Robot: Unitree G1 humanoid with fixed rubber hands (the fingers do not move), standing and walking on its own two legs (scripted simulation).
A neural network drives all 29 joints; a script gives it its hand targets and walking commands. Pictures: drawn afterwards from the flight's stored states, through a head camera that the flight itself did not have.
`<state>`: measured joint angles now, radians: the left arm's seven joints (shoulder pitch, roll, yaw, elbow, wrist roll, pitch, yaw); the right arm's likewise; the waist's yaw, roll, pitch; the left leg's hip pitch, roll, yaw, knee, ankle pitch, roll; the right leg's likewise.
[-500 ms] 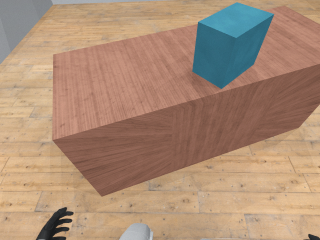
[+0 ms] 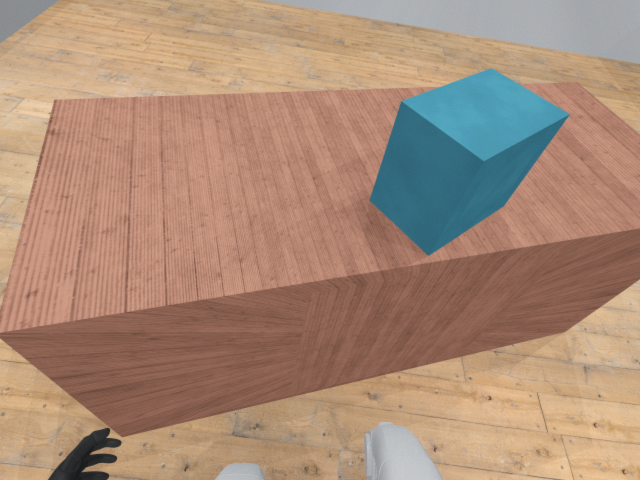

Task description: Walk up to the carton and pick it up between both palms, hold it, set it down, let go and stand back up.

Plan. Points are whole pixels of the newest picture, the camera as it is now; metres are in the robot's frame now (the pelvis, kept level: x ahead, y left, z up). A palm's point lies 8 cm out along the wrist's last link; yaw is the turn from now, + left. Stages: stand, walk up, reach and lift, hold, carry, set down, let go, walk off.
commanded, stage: walk up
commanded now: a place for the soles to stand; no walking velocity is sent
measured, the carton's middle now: (460, 161) +0.63 -0.25 +0.02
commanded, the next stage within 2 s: none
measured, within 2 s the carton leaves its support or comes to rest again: neither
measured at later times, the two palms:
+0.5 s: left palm (227, 459) +0.15 +0.13 -0.08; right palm out of the picture +0.20 -0.53 -0.09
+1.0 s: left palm (301, 375) +0.26 +0.04 -0.11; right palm out of the picture +0.27 -0.66 -0.05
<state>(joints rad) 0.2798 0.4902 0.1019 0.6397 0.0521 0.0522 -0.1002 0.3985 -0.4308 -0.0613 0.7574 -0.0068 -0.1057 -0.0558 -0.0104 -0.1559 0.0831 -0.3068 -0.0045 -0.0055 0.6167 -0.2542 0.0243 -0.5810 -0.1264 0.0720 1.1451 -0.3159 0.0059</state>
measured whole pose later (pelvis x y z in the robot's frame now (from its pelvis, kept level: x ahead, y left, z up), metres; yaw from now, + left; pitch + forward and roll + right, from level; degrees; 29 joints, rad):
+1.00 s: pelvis +0.19 -0.31 -0.01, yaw +9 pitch -1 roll -2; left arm 0.27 0.49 0.10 0.69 0.01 0.04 -0.06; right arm 0.39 -0.48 -0.08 0.80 -0.04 -0.06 -0.03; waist -0.05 -0.08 0.04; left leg -0.41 0.09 -0.05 0.70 -0.30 0.04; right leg -0.44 -0.12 0.06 0.86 -0.38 0.00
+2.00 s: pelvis +0.25 -0.31 +0.01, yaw +15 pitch -2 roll -1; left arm 0.10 0.40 0.01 0.98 0.00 -0.02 0.00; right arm 0.14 -0.35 -0.01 1.00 -0.01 -0.03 0.01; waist 0.01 -0.04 0.04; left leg -0.27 -0.02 -0.03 0.54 -0.24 0.02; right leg -0.21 -0.06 -0.04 0.50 -0.26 0.04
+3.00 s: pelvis +0.19 -0.31 +0.01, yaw +16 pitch -1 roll -2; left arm 0.07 0.43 0.04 0.94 0.00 0.06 -0.01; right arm 0.15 -0.38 -0.06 0.99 -0.02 0.00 0.00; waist -0.04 -0.04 0.12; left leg -0.36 0.00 0.00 0.56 -0.17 0.05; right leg -0.39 0.05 0.10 1.00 -0.51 -0.03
